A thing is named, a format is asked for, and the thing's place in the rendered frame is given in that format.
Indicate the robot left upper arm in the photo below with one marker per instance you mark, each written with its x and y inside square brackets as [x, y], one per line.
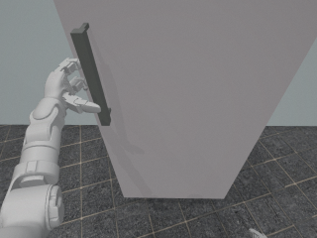
[32, 212]

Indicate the robot left forearm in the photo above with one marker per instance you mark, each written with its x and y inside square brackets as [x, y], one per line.
[39, 156]

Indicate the right robot hand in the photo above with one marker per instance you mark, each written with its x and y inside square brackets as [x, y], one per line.
[256, 234]

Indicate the fridge door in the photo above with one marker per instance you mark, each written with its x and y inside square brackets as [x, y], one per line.
[191, 84]

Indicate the left robot hand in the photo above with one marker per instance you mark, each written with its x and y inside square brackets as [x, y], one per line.
[57, 87]

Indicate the handle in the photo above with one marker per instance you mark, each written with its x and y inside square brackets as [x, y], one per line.
[86, 58]

